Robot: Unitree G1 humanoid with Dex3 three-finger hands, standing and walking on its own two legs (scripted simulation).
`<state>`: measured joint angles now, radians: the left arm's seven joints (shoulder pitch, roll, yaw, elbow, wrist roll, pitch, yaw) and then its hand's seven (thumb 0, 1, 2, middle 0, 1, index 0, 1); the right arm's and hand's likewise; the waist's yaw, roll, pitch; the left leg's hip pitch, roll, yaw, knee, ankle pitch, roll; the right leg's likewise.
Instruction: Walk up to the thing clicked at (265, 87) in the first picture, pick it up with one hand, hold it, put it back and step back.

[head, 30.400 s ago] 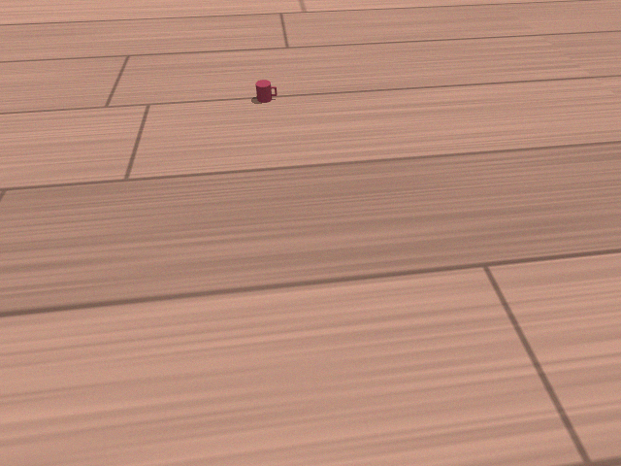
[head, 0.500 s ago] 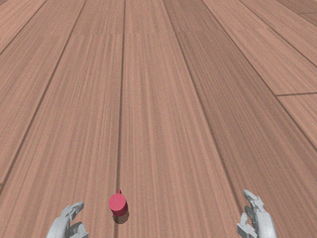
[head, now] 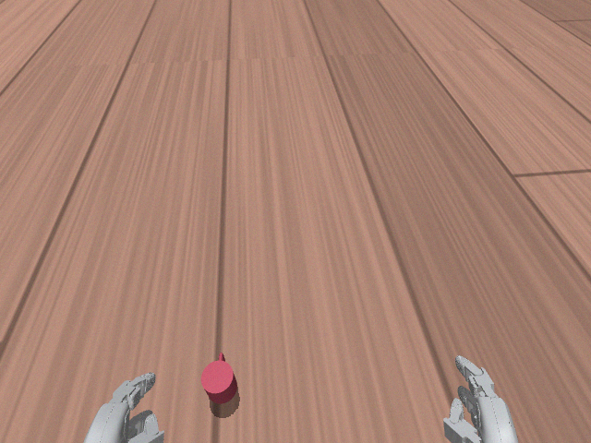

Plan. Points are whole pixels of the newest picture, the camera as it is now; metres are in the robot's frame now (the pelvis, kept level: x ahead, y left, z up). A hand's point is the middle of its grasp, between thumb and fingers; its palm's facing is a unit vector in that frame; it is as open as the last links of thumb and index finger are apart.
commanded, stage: home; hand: left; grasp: from above
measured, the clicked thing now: (220, 376) +0.44 +0.23 -0.66
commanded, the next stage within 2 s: stand in 0.32 s
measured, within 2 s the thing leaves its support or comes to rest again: neither
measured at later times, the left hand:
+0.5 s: hand out of the picture +0.16 +0.19 -0.07, palm faces +0.01 -0.95 -0.30, open 7.4 cm
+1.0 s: hand out of the picture +0.04 +0.24 -0.11, palm faces +0.03 -0.95 -0.32, open 7.4 cm
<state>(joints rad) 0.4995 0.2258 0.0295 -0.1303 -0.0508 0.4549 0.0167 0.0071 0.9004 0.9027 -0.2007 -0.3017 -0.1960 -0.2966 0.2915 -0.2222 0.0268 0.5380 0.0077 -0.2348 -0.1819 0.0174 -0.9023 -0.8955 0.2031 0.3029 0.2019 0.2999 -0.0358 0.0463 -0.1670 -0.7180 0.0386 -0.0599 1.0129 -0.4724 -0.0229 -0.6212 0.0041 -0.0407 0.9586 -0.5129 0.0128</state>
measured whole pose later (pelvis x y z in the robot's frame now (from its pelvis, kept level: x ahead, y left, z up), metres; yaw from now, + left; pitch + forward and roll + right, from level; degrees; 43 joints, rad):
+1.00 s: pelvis -0.01 +0.01 +0.06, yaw -1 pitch -3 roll +0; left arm 0.23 0.27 0.04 1.01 0.03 0.02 0.03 0.00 0.90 0.90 -0.20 -0.30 -0.20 -0.30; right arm 0.18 -0.28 -0.03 1.02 -0.03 -0.01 -0.02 0.01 -0.91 -0.90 0.20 0.30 0.20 0.30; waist 0.02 0.01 0.05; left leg -0.23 0.01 0.00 0.54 -0.25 0.00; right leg -0.17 -0.03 0.00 0.52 -0.30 0.03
